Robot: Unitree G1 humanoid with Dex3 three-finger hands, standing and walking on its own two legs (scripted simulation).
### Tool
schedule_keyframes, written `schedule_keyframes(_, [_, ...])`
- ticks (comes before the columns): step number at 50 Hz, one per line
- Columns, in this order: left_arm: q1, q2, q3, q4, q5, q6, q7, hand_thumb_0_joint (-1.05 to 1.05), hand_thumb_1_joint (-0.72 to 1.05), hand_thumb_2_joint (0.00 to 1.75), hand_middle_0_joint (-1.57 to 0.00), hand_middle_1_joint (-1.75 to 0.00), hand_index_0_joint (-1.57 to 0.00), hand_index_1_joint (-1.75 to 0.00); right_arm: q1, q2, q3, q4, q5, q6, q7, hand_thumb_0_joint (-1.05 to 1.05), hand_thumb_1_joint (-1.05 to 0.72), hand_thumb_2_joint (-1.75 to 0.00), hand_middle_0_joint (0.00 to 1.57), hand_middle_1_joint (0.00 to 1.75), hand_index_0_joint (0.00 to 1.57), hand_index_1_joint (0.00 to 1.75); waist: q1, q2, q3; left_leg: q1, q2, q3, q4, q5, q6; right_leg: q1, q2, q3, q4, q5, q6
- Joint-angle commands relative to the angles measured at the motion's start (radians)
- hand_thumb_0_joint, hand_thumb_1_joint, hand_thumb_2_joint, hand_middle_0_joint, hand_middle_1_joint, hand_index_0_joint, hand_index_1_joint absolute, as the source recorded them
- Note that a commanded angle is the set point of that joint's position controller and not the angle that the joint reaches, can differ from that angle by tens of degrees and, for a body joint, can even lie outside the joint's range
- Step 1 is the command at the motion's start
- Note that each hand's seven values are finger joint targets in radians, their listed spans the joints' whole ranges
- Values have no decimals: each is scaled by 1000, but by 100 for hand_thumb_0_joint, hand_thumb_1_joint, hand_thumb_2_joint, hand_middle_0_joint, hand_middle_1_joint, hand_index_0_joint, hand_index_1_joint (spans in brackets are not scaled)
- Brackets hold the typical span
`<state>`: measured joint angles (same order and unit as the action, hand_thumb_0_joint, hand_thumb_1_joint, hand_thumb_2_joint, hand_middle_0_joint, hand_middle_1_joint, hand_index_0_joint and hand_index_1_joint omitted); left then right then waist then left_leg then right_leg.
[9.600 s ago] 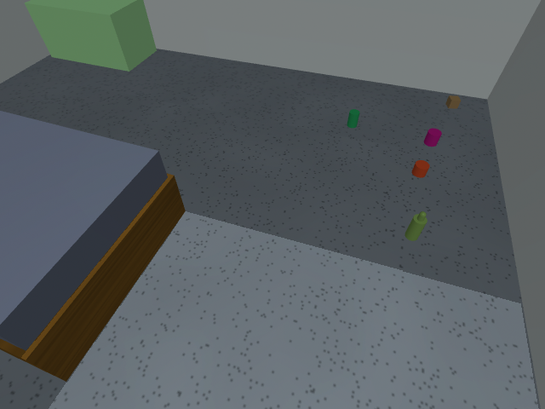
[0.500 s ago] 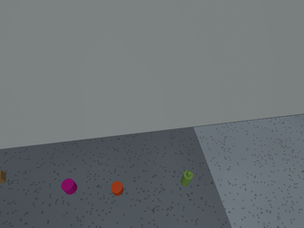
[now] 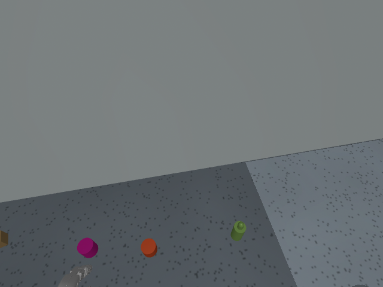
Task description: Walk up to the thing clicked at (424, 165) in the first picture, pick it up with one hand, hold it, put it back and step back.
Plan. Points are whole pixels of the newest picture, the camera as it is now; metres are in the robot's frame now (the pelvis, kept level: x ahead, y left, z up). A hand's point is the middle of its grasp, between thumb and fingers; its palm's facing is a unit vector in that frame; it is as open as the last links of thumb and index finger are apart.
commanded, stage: walk up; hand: left
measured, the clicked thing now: (149, 247) +0.39 +0.23 -0.74
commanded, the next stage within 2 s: none
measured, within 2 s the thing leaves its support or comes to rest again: neither
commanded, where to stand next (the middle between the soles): +0.00 -0.01 m, yaw +0 degrees
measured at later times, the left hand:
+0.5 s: hand out of the picture +0.06 +0.24 -0.15, palm faces +0.02 -0.95 -0.33, open 7.4 cm
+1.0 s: hand out of the picture +0.07 +0.24 -0.15, palm faces +0.02 -0.94 -0.33, open 7.4 cm
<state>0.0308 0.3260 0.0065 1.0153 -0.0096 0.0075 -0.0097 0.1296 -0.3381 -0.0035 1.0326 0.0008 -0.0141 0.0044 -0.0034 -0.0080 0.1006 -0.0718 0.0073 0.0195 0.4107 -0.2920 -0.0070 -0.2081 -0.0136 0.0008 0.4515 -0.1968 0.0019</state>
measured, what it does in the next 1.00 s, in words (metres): stands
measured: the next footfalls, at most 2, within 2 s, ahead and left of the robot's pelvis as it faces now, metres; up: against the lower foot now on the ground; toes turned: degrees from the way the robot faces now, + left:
right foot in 1.58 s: -0.01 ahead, -0.14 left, +0.00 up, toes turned -4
left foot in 1.96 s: +0.08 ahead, +0.11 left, +0.00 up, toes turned -1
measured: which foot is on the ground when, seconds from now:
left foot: down 0.00-1.00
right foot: down 0.00-1.00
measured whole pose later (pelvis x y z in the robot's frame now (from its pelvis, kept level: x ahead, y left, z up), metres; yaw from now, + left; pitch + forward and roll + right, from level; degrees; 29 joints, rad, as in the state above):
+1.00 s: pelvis -0.03 -0.01 +0.00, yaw +0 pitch -2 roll +0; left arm 0.07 0.35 0.05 1.06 0.00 0.03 -0.01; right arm 0.10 -0.36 -0.02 1.07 0.00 0.00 0.00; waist 0.01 -0.01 0.11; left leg -0.14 0.03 0.01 0.42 -0.25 -0.02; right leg -0.25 0.01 -0.01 0.41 -0.13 -0.02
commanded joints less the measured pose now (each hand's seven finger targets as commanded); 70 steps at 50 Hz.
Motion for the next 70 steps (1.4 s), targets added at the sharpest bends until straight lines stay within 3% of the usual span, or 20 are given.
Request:
schedule_keyframes(1, [-22,211,53,-19,4,-18,13,0,90,90,-20,-30,-20,-30,-30,-228,-52,-38,-1,-23,-22,0,-90,-90,20,30,20,30,10,15,-173,-5,128,-76,-96,405,27,158,-116,91,-60,359,-48])
schedule_keyframes(24, [-3,221,64,63,16,-24,5,0,90,90,-20,-30,-20,-30,-63,-221,-44,6,-10,-16,-12,0,-90,-90,20,30,20,30,10,-6,-99,-19,121,-74,-167,94,31,74,-113,125,-188,106,-30])
schedule_keyframes(30, [8,224,69,62,19,-26,3,0,90,90,-20,-30,-20,-30,-40,-217,-46,17,-11,-16,-11,0,-90,-90,20,30,20,30,8,-11,-102,-29,119,-80,-164,73,30,67,-114,137,-202,51,-33])
schedule_keyframes(44, [34,212,64,55,15,-25,6,0,90,90,-20,-30,-20,-30,-38,-218,-43,16,-8,-20,-15,0,-90,-90,20,30,20,30,16,17,-122,-36,132,-85,-166,151,31,99,-107,118,-157,163,-32])
schedule_keyframes(45, [27,282,98,26,19,-2,8,0,90,90,-20,-30,-20,-30,-51,-279,-68,1,-7,-6,-27,0,-90,-90,20,30,20,30,17,-19,-30,-103,135,-86,-69,361,37,40,-102,97,-66,387,-40])
schedule_keyframes(48, [48,273,106,-21,10,17,11,0,90,90,-20,-30,-20,-30,-16,-262,-75,-33,9,2,-35,0,-90,-90,20,30,20,30,12,-18,-163,-69,110,-54,67,449,40,66,-119,85,-7,504,-89])
schedule_keyframes(51, [17,288,114,-77,13,36,7,0,90,90,-20,-30,-20,-30,6,-240,-81,-66,10,17,-38,0,-90,-90,20,30,20,30,7,-77,-220,-84,31,-16,245,236,41,12,-206,172,-35,442,-174])
schedule_keyframes(52, [-11,300,115,-99,18,44,8,0,90,90,-20,-30,-20,-30,27,-229,-83,-70,9,26,-38,0,-90,-90,20,30,20,30,0,-133,-209,-91,-11,4,335,75,39,-39,-251,219,-62,384,-211])
schedule_keyframes(53, [-49,304,115,-124,29,48,8,0,90,90,-20,-30,-20,-30,58,-222,-88,-74,2,36,-36,0,-90,-90,20,30,20,30,-11,-186,-187,-103,-42,0,443,-187,47,-106,-302,266,-88,321,-247])
schedule_keyframes(54, [-66,299,115,-146,41,54,7,0,90,90,-20,-30,-20,-30,94,-219,-91,-77,-1,42,-34,0,-90,-90,20,30,20,30,-15,-204,-171,-106,-34,-39,505,-295,56,-177,-327,290,-94,236,-265])
schedule_keyframes(56, [-99,284,106,-172,55,51,10,0,90,90,-20,-30,-20,-30,137,-220,-99,-83,-2,41,-25,0,-90,-90,20,30,20,30,-34,-186,-159,-119,-1,-80,430,-258,56,-193,-291,253,-40,164,-237])
schedule_keyframes(58, [-104,270,98,-178,52,52,7,0,90,90,-20,-30,-20,-30,194,-220,-104,-67,-16,19,-24,0,-90,-90,20,30,20,30,-54,-134,-186,-110,4,-21,142,-76,38,-131,-211,192,57,28,-164])
schedule_keyframes(59, [-67,240,91,-178,43,60,2,0,90,90,-20,-30,-20,-30,173,-252,-114,-72,-35,8,-25,0,-90,-90,20,30,20,30,-35,-3,-163,-96,64,-156,-34,-99,53,-181,-121,154,173,-110,-117])
schedule_keyframes(60, [-21,191,83,-183,34,63,-3,0,90,90,-20,-30,-20,-30,124,-331,-130,-97,-66,-6,-28,0,-90,-90,20,30,20,30,-7,214,-116,-81,264,-478,-177,-57,93,-323,39,95,354,-290,-47])
schedule_keyframes(61, [4,239,103,-173,49,70,5,0,90,90,-20,-30,-20,-30,44,-412,-144,-143,-59,-12,-31,0,-90,-90,20,30,20,30,3,180,-108,-231,390,-570,-193,-86,211,-271,51,179,505,-369,-24])
schedule_keyframes(62, [-8,271,115,-156,51,69,7,0,90,90,-20,-30,-20,-30,-4,-405,-144,-160,-53,-20,-34,0,-90,-90,20,30,20,30,2,138,-70,-326,399,-570,-192,-42,249,-204,49,230,591,-363,-21])
schedule_keyframes(64, [58,275,121,-132,33,65,-2,0,90,90,-20,-30,-20,-30,-43,-341,-126,-158,-53,-38,-43,0,-90,-90,20,30,20,30,53,66,-63,-197,271,-351,-106,106,197,-251,69,257,637,-249,-19])
schedule_keyframes(65, [98,272,115,-120,30,58,-7,0,90,90,-20,-30,-20,-30,-26,-314,-122,-166,-52,-46,-42,0,-90,-90,20,30,20,30,51,96,-95,-104,234,-287,-99,92,167,-271,67,221,599,-214,-17])
schedule_keyframes(67, [59,263,108,-133,41,30,-22,0,90,90,-20,-30,-20,-30,73,-312,-127,-162,-51,-56,-25,0,-90,-90,20,30,20,30,-21,162,-125,40,223,-277,-116,-63,167,-289,39,146,441,-233,5])
schedule_keyframes(70, [-26,293,109,-185,45,-7,-39,0,90,90,-20,-30,-20,-30,213,-350,-154,-166,-56,-49,0,0,-90,-90,20,30,20,30,-111,192,-47,181,260,-357,-190,-227,219,-410,46,107,357,-298,14])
